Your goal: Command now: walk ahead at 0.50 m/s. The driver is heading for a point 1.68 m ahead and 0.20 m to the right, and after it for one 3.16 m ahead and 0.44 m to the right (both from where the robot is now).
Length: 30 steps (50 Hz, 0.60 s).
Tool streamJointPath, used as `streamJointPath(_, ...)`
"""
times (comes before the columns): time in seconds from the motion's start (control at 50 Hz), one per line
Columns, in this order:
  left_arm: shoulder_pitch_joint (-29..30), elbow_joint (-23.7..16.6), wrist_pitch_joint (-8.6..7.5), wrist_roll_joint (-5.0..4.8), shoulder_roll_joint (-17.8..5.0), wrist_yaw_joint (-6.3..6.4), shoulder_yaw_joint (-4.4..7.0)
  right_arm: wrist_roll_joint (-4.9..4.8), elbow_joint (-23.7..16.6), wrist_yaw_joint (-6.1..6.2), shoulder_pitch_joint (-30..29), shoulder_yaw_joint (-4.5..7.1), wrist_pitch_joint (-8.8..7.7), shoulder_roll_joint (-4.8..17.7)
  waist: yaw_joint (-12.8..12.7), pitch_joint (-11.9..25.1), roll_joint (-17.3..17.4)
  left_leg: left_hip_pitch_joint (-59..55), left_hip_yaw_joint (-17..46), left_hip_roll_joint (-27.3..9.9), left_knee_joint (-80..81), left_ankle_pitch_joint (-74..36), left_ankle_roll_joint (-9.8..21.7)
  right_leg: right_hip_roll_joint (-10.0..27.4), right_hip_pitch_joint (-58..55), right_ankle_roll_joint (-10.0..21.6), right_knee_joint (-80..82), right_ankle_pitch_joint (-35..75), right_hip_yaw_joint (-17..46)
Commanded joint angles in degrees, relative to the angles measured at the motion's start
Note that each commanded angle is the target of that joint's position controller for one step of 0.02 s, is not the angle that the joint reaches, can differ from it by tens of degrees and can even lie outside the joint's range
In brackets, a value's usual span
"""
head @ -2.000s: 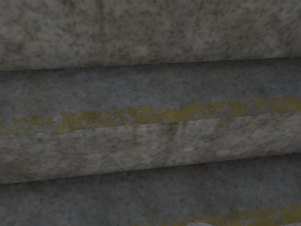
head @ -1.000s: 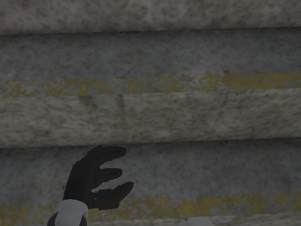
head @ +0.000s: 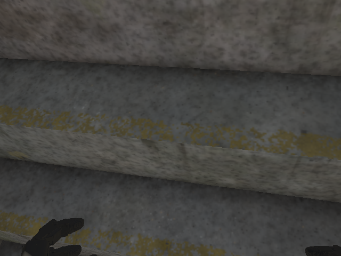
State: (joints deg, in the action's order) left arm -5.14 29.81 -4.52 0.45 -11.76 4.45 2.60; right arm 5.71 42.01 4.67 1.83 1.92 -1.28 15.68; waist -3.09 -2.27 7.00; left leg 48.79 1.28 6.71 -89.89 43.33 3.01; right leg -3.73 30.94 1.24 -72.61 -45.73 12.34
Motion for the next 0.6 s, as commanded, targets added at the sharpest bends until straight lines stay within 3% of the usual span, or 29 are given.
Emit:
streamJointPath(0.02,-16.51,7.55,0.85,-1.8,-2.89,2.26,1.4,1.78,-18.59,-4.32,-20.34,-3.27,-3.17,2.46,-2.2,7.21,-18.07,31.8,10.83,1.44,-12.18,8.15,-0.96,6.52,-38.57,2.4,30.79,53.68,14.0)
streamJointPath(0.04,-15.1,8.65,0.88,-0.58,-5.06,3.29,1.07,-0.47,-18.09,-5.26,-15.41,-3.92,-1.96,0.52,2.29,4.05,-5.52,16.66,-0.46,-0.01,-1.61,7.17,-3.75,10.49,-24.14,7.24,49.01,55.85,15.99)
streamJointPath(0.06,-15.0,12.28,-0.23,-0.24,-4.41,3.06,0.89,-0.03,-18.78,-5.19,-10.93,-4.19,-0.99,-1.02,6.37,4.27,-4.24,-0.06,-10.57,1.56,0.6,1.4,-5.35,10.66,-15.57,8.94,53.08,69.27,12.67)
streamJointPath(0.08,-2.72,10.19,-0.77,0.69,-7.22,1.99,1.73,-1.71,-16.35,-4.31,3.08,-4.23,0.1,-1.07,16.73,9.37,-0.21,-26.61,-7.13,-1.51,18.71,-3.2,-4.67,8.75,-2.34,7.1,46.7,73.64,6.87)
streamJointPath(0.1,4.82,7.84,-2.4,1.64,-13.75,1.48,3.88,-4.31,-8.9,-3.36,24.85,-1.21,0.98,3.01,24.53,18.03,-1.33,-57.34,-4.99,-2.71,28.29,-13.13,-2.57,8.83,8.37,5.39,41.7,88.45,6.42)
streamJointPath(0.12,15.06,7.08,-3.2,1.17,-15.49,0.68,4.71,-5.24,-1.14,-1.35,41.88,1.81,1.81,5.59,33.94,24.17,7.45,-79.1,6.16,-9.89,41.34,-33.6,3.42,1.86,21.44,1.95,14.43,70.09,2.19)
streamJointPath(0.14,14.87,8.29,-3.77,3.09,-10.66,-1.05,3.96,-6.61,0.46,-1.63,36.87,2.9,1.29,6.83,28.88,19.36,9.69,-74.2,11.21,-12.19,54.09,-35.63,7.8,-9.04,23.01,-1.02,-23.82,26.68,-5.86)
streamJointPath(0.16,8.44,6.94,-4.89,4.47,-1.28,-2.75,1.19,-3.91,1.83,-3.76,31.35,2.65,-0.11,6.05,17.51,16.03,7.43,-69.57,8.7,-11.09,41.85,-52.35,5.36,-9.3,27.38,0.58,-44.23,25.01,-1.71)
streamJointPath(0.18,-2.19,6.83,-3.3,1.95,-3.95,-4.43,1.44,-3.71,-0.95,-2.54,23.1,3.67,-0.09,9.12,10.19,22.03,3.86,-67.51,28.23,-18.5,55.25,-39.06,5.62,-10.26,29.92,0.64,-42.76,31.28,1.76)
streamJointPath(0.2,-6.75,7.55,-1.2,2.84,-4.96,-5.0,1.01,-3.6,-3.68,-2.22,14.59,2.99,-1.2,5.55,4.76,14.92,-1.98,-55.41,29.17,-18.29,59.51,-25.82,5.84,-5.79,27.21,-0.58,-38.4,35.86,-0.65)
streamJointPath(0.22,-7.38,8.32,0.57,3.71,-6.12,-5.78,0.9,-3.8,-4.75,-1.76,6.98,1.84,-2.88,3.46,1.79,7.23,-0.72,-45.49,27.03,-16.5,61.46,-17.8,7.93,-4.4,26.88,-1.88,-39.5,37.7,-4.18)
streamJointPath(0.24,-9.08,9.86,1.54,4.4,-6.39,-6.28,0.7,-5.07,-3.86,-1.84,3.82,1.09,-4.27,1.55,0.44,3.0,-0.12,-37.42,24.17,-13.92,63.18,-15.48,6.79,-3.02,25.99,-1.68,-41.64,39.08,-6.15)
streamJointPath(0.26,-11.72,9.74,2.59,4.37,-5.1,-6.33,0.17,-6.11,-2.41,-1.84,3.8,0.51,-5.5,0.96,-1.29,1.32,1.9,-30.0,22.02,-12.67,63.32,-16.59,6.73,-1.62,23.54,-1.07,-41.62,42.29,-7.69)
streamJointPath(0.3,-11.73,9.55,4.18,3.97,-0.99,-5.83,-1.54,-6.44,2.35,-2.48,7.14,0.08,-6.75,0.23,-2.56,-0.96,0.54,-18.32,19.78,-12.71,62.99,-14.21,6.16,-0.62,22.52,0.45,-43.55,47.5,-9.08)
streamJointPath(0.32,-9.6,8.85,4.07,4.22,2.54,-5.76,-2.78,-6.23,4.27,-2.99,10.31,0.06,-7.15,0.21,-1.99,-1.86,-0.49,-17.42,19.28,-12.96,63.67,-11.87,6.3,-0.16,25.84,1.33,-44.81,47.18,-10.09)
streamJointPath(0.34,-7.39,8.21,3.95,3.99,3.94,-5.29,-3.44,-6.09,5.63,-3.21,12.38,0.04,-7.31,-0.23,-1.16,-1.99,-1.12,-17.23,20.02,-13.48,64.36,-11.52,6.96,0.41,28.91,1.77,-46.13,48.3,-11.04)
streamJointPath(0.36,-4.68,7.18,3.74,3.57,4.82,-4.71,-3.94,-6.0,6.51,-3.09,14.19,0.15,-7.38,-0.14,-0.18,-1.83,-1.23,-18.07,21.82,-14.97,65.99,-11.17,7.78,1.25,32.32,1.83,-47.48,49.1,-11.26)
streamJointPath(0.38,-2.91,7.51,3.76,2.6,5.67,-3.54,-4.09,-5.46,8.48,-3.14,18.34,0.7,-7.33,0.01,2.33,1.1,0.95,-22.43,24.64,-17.17,68.5,-13.63,10.84,-0.04,36.78,2.69,-60.34,46.95,-14.4)
streamJointPath(0.4,-0.46,5.63,3.59,2.6,5.8,-2.45,-4.34,-5.38,9.15,-3.15,19.5,0.92,-7.6,0.41,2.49,0.65,0.54,-25.8,27.24,-18.77,70.28,-12.21,11.36,1.7,42.16,2.87,-64.39,45.24,-12.64)
streamJointPath(0.42,3.27,3.8,3.25,2.15,4.48,-1.49,-3.98,-5.25,9.04,-3.18,19.27,1.13,-8.14,1.39,2.91,-0.05,-1.49,-28.34,29.44,-20.32,72.62,-10.48,11.44,2.82,46.71,2.76,-66.5,42.03,-11.55)
streamJointPath(0.46,8.94,1.21,2.87,1.44,6.02,-0.44,-4.73,-4.66,11.27,-3.08,21.91,0.87,-8.76,0.26,4.77,-2.03,-3.23,-34.59,30.35,-22.11,75.19,-11.94,12.02,3.81,56.44,3.4,-75.18,35.19,-10.8)
streamJointPath(0.5,11.17,-0.12,2.8,1.0,7.17,-0.51,-5.22,-5.11,12.71,-2.65,25.08,0.8,-8.96,-0.1,5.35,-3.03,-5.36,-39.07,26.79,-22.34,76.59,-13.88,10.95,5.73,60.77,4.3,-74.36,30.78,-11.0)
streamJointPath(0.52,13.33,-1.26,3.11,1.37,8.07,-1.04,-5.76,-4.89,13.57,-2.61,25.76,0.58,-8.7,-0.8,5.49,-3.86,-7.79,-39.75,24.27,-21.42,77.28,-15.13,10.48,6.75,61.46,4.24,-71.76,30.66,-11.78)
streamJointPath(0.54,14.7,-2.08,3.42,1.09,8.44,-1.57,-6.02,-4.78,13.51,-2.31,26.63,0.52,-8.69,-1.46,5.68,-4.12,-9.53,-38.34,21.63,-20.52,78.9,-17.4,9.86,7.33,59.22,4.04,-67.7,31.67,-13.73)
streamJointPath(0.56,15.77,-2.92,3.74,0.51,8.18,-1.88,-6.05,-4.76,13.62,-1.96,26.67,0.35,-8.55,-1.86,5.94,-3.82,-8.85,-36.98,19.35,-19.95,81.02,-19.94,10.87,7.77,56.65,3.73,-64.07,30.74,-15.51)
streamJointPath(0.6,17.18,-4.54,5.15,0.54,8.45,-2.23,-6.58,-5.57,15.17,-1.03,30.62,0.3,-7.98,-2.46,6.53,-2.23,-7.61,-39.65,16.46,-18.56,84.17,-24.85,11.9,9.61,52.89,3.41,-54.89,30.72,-16.61)
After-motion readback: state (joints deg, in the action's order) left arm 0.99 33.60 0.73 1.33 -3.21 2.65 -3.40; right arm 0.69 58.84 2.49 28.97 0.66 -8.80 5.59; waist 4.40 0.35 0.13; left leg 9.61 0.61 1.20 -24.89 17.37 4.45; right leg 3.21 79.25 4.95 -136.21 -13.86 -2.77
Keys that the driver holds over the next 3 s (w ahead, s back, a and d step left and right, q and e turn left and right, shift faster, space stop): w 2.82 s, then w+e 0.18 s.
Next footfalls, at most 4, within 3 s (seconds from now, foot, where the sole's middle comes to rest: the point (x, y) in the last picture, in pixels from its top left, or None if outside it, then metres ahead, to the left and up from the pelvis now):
0.14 left None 0.12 0.04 -0.67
0.76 right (289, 233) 0.35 -0.20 -0.42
1.40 left None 0.12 0.13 -0.67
1.84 right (261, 233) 0.35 -0.13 -0.42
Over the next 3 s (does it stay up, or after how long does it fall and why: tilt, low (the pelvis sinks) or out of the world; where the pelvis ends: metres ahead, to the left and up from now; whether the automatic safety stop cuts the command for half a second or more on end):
stays up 0.14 0.26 0.09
